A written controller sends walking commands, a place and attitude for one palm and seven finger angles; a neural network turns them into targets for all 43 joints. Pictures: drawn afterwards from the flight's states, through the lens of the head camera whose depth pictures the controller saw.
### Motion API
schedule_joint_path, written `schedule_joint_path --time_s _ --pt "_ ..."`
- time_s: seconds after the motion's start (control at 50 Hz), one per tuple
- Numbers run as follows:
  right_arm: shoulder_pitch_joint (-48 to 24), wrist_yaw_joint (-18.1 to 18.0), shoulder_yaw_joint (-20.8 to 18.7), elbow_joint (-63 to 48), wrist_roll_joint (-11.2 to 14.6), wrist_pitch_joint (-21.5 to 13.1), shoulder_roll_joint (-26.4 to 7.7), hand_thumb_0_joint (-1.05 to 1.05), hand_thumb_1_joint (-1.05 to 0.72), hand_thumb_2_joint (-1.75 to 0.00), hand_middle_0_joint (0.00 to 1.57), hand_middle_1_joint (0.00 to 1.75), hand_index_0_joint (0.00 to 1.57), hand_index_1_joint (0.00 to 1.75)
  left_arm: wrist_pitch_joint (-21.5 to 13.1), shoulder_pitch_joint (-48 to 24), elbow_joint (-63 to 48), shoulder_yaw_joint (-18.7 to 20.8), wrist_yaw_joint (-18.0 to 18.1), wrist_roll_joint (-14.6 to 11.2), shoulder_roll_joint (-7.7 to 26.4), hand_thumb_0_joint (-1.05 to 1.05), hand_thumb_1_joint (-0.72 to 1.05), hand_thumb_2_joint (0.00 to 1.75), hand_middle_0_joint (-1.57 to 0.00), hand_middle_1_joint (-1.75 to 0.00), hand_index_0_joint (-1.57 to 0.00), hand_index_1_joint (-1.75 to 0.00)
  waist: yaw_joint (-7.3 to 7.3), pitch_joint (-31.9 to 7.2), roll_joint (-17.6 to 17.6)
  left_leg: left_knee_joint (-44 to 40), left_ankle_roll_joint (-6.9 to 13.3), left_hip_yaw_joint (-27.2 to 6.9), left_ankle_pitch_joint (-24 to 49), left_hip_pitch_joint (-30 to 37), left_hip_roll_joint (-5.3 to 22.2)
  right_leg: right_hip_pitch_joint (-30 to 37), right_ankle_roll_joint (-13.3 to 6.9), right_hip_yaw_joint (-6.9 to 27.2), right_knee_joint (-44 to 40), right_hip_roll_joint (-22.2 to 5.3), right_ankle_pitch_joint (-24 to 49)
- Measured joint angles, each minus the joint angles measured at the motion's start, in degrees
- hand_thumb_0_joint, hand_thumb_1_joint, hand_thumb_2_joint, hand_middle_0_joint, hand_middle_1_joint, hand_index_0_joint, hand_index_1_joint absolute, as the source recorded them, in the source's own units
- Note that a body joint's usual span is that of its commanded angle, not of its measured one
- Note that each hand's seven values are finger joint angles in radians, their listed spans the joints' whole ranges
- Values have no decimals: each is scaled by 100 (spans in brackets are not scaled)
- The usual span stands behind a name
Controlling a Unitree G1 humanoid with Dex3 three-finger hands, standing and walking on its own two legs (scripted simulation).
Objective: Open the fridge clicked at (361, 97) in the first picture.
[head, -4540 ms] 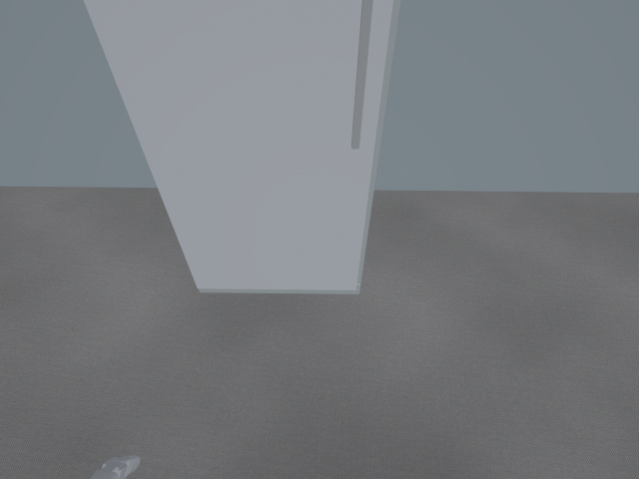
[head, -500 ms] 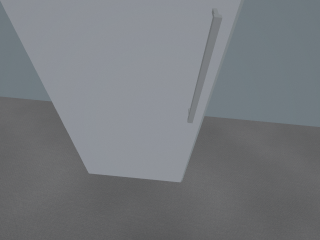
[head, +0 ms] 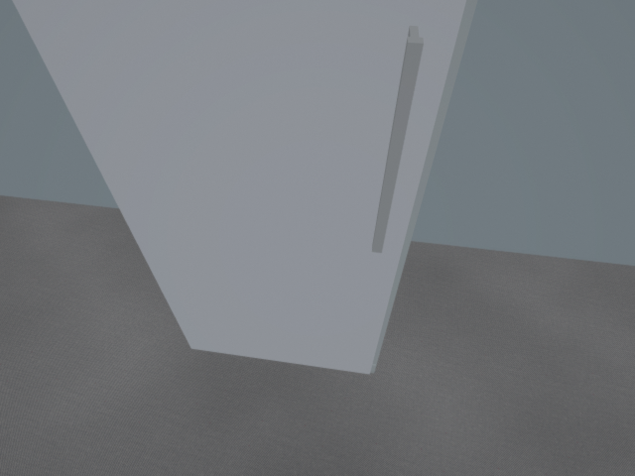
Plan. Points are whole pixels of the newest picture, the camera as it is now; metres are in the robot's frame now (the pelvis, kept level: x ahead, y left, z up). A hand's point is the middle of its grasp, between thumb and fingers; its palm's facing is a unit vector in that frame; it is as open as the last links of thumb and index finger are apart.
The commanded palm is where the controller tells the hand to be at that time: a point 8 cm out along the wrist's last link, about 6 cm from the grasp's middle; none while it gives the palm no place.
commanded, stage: come to a stop and stand still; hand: right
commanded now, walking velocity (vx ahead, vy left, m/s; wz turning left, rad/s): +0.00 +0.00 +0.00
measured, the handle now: (391, 160) +0.52 -0.08 +0.14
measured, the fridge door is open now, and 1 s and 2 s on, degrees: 0 0 0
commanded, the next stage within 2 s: look again from close up in 0.62 s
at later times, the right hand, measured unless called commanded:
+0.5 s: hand out of the picture -0.08 -0.13 -0.18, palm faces +0.04 +0.99 -0.16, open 7.4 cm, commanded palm none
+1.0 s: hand out of the picture -0.01 -0.16 -0.18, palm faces +0.03 +0.98 -0.22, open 7.4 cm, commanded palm none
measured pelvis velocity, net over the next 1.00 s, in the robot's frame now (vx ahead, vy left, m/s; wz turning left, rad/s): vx -0.02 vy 0.02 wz -0.01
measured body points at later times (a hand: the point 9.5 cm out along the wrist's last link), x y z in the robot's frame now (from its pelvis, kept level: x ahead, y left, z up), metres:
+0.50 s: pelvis -0.03 +0.02 +0.00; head -0.02 +0.02 +0.45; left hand -0.05 +0.24 -0.16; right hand -0.08 -0.18 -0.16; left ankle -0.06 +0.17 -0.74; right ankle +0.02 -0.10 -0.74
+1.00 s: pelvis -0.02 +0.02 -0.01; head -0.01 +0.02 +0.44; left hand -0.01 +0.25 -0.17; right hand -0.01 -0.21 -0.16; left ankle -0.06 +0.17 -0.74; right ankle +0.02 -0.10 -0.74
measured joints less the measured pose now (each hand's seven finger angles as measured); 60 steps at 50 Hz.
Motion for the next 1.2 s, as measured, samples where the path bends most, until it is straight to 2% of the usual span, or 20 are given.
schedule_joint_path --time_s 0.14,0.32,0.62,0.72,0.76,0.88,1.02,1.2 --pt "56 31 41 38 18 32 10 1 -91 -90 19 30 20 30 65 353 202 -48 -47 8 16 0 92 90 -20 -30 -20 -30 57 44 4 -81 52 29 118 11 -48 58 41 33 -200 -29 195" --pt "397 39 89 209 32 56 188 1 -91 -90 20 30 20 30 106 602 320 -60 -60 -4 -94 0 91 90 -20 -30 -20 -30 74 155 -53 -87 142 61 220 -62 -157 16 109 81 -288 -125 359" --pt "753 13 106 316 22 14 422 1 -91 -90 20 30 20 30 91 532 254 -22 -39 -12 -237 0 91 90 -20 -30 -20 -30 10 116 -88 46 252 103 222 -240 -302 -177 201 155 -147 -271 384" --pt "727 6 104 281 15 -16 445 1 -91 -90 20 30 20 30 87 502 251 -9 -20 -6 -205 1 92 90 -20 -30 -20 -30 -8 86 -93 74 264 103 203 -263 -316 -203 213 160 -113 -286 363" --pt "720 -47 152 211 -24 -82 465 1 -91 -90 20 30 20 30 104 523 111 -33 -69 7 -122 1 92 90 -20 -30 -20 -30 8 69 -190 135 271 142 189 -365 -387 -431 220 217 180 -368 250" --pt "581 -14 135 -39 -28 -121 342 1 -90 -90 20 30 20 30 31 573 -296 -28 -138 71 -3 1 92 90 -20 -29 -20 -30 128 75 -243 758 271 160 -166 -719 -304 -792 154 261 755 -321 -70" --pt "394 -15 64 -297 -14 -108 98 1 -91 -90 20 30 20 30 28 561 -349 -60 -96 66 37 1 93 90 -20 -30 -20 -30 75 -50 -195 936 207 66 -328 -728 -211 -710 134 162 809 -254 -196" --pt "211 17 43 -470 -12 -58 -69 1 -91 -90 20 30 20 30 -7 365 -417 -88 -116 54 74 1 92 90 -20 -30 -20 -30 63 -42 -86 862 233 11 -335 -676 -231 -600 173 103 678 -275 -190"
